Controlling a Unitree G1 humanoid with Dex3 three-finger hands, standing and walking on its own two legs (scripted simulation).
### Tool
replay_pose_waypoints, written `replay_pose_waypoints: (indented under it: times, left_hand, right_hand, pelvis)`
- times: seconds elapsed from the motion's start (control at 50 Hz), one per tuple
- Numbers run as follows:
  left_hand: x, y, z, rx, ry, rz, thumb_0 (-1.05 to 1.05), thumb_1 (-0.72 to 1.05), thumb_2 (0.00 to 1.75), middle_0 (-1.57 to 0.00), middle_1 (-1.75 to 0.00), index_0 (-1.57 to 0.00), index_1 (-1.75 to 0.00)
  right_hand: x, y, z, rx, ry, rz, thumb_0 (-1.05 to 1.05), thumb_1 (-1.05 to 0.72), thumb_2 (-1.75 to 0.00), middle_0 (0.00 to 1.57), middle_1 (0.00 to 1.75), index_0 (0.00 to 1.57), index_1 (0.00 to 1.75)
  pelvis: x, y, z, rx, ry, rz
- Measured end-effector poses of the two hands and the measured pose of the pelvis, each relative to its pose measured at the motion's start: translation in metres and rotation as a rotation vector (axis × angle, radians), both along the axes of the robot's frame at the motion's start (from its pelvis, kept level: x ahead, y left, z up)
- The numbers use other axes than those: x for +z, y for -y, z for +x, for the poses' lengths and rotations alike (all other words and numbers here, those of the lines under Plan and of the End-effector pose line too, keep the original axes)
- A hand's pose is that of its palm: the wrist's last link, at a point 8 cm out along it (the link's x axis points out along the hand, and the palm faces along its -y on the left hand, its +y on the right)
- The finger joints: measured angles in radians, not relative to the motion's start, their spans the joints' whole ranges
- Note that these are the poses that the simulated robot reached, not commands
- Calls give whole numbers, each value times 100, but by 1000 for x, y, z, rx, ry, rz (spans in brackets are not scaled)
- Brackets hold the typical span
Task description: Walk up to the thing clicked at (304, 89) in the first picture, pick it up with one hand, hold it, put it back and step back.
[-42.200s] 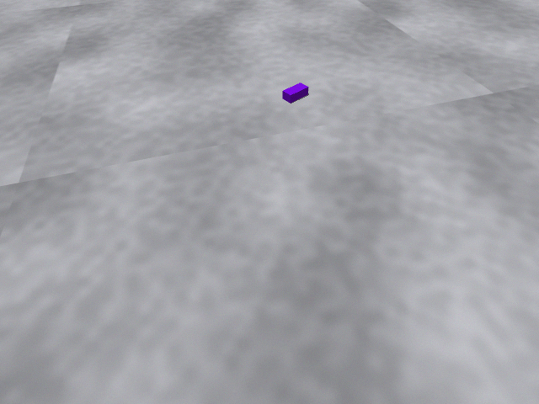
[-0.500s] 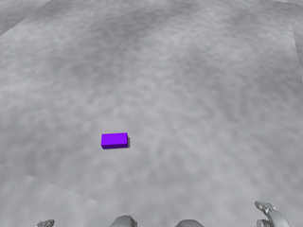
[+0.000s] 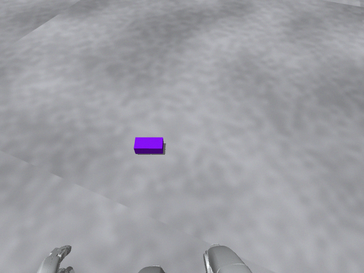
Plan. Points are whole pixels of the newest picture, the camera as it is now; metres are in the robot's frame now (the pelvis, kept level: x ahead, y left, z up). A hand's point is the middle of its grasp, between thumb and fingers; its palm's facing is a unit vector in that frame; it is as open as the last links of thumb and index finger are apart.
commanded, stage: step back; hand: left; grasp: from above
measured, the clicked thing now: (149, 145) +0.89 +0.22 -0.72
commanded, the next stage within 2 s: stand in 1.46 s
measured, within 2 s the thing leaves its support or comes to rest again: neither
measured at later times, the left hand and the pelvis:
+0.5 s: hand out of the picture -0.08 +0.27 -0.13, palm faces +0.02 -0.89 -0.46, open 7.4 cm; pelvis -0.17 -0.01 +0.00, yaw +1 degrees
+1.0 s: hand out of the picture -0.14 +0.27 -0.15, palm faces +0.03 -0.94 -0.35, open 7.4 cm; pelvis -0.19 +0.01 +0.00, yaw +1 degrees
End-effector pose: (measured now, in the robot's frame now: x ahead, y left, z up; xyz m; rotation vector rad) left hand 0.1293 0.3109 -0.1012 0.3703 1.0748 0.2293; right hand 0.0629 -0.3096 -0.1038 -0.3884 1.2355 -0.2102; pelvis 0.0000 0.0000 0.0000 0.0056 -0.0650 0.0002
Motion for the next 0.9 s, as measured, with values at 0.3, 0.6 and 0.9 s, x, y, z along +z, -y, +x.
replay_pose_waypoints:
  times: [0.3,0.6,0.9]
  left_hand:
    - [3,23,-167,0,-141,28,0,90,90,-20,-30,-20,-30]
    - [5,-17,-250,72,-60,37,0,90,90,-20,-30,-20,-30]
    - [-4,3,-288,80,-116,-42,0,90,90,-20,-30,-20,-30]
  right_hand:
    - [-4,27,-59,-23,145,28,0,-91,-89,20,30,21,30]
    - [-9,4,-195,8,-37,17,0,-91,-89,20,30,21,30]
    - [0,-3,-183,12,53,35,0,-90,-89,20,30,21,30]
  pelvis:
    - [-1,23,-109,-79,-7,-8]
    - [-1,0,-188,30,-9,22]
    - [6,1,-194,7,-8,-26]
